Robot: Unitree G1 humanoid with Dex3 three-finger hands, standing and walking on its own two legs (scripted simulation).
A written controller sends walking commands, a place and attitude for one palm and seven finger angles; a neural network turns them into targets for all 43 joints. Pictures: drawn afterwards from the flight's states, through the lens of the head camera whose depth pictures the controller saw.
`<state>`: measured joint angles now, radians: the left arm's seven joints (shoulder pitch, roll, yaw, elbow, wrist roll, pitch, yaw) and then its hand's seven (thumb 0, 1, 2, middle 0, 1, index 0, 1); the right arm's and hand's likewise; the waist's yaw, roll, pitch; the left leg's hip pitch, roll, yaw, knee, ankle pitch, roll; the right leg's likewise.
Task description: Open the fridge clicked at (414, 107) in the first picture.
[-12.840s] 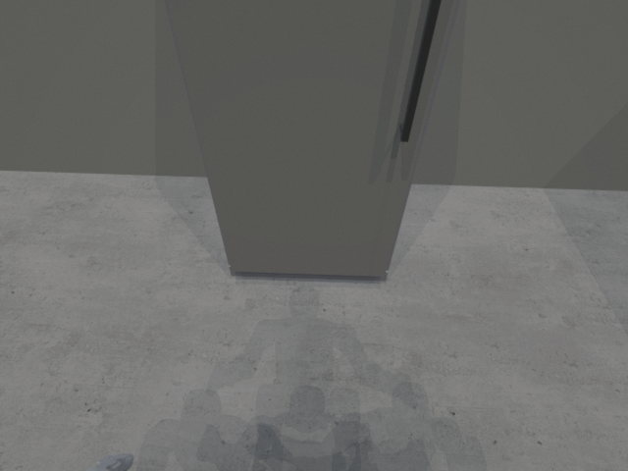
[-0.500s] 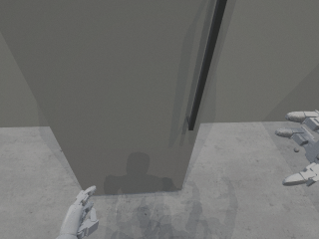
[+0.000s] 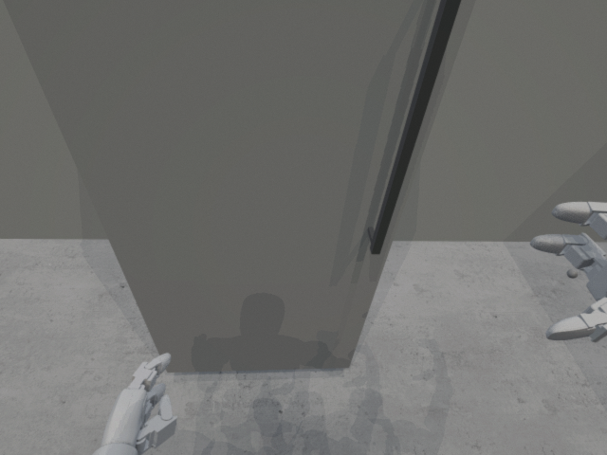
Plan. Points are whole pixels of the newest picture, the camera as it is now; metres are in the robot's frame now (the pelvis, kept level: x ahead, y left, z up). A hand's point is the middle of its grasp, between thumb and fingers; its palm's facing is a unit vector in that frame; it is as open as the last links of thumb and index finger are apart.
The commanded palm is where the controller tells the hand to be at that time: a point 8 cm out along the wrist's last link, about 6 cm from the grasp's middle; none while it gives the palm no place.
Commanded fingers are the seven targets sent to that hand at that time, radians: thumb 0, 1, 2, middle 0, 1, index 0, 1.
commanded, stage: raise the hand to about handle height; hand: right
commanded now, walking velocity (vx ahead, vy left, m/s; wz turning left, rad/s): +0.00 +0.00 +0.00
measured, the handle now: (404, 134) +0.52 -0.13 +0.20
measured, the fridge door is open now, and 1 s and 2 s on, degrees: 0 0 0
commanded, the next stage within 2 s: move the hooked fingers beside the handle in 0.12 s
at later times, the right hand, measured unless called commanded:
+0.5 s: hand (551, 256) +0.30 -0.27 +0.18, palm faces +0.02 +1.00 -0.07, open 14.0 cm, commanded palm +0.28 -0.31 +0.19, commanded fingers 0.00 0.50 -0.30 0.30 1.20 0.30 1.20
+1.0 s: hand (501, 217) +0.37 -0.23 +0.18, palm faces -0.02 +1.00 -0.04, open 14.0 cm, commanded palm +0.35 -0.28 +0.18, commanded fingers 0.00 0.50 -0.30 0.30 1.20 0.30 1.20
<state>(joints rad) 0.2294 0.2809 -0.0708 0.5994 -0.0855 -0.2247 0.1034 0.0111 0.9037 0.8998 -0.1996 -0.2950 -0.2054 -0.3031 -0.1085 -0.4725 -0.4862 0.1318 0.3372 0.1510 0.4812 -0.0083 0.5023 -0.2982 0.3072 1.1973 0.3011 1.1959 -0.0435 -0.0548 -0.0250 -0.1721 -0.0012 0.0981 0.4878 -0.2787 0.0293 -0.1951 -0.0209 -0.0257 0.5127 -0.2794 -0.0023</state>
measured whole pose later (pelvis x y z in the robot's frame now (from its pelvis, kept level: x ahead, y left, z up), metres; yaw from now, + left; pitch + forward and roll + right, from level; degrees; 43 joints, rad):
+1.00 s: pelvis +0.00 -0.01 +0.00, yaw +0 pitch +0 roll +0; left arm 0.26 0.28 -0.06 0.63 -0.09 -0.17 0.11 0.01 0.90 0.90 -0.20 -0.30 -0.21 -0.30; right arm -0.43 -0.43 -0.34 0.41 0.25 0.14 0.36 -0.01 0.50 -0.30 0.30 1.20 0.30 1.20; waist 0.00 -0.04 -0.03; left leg -0.21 0.01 0.08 0.49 -0.27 0.02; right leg -0.23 -0.01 -0.04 0.50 -0.27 -0.02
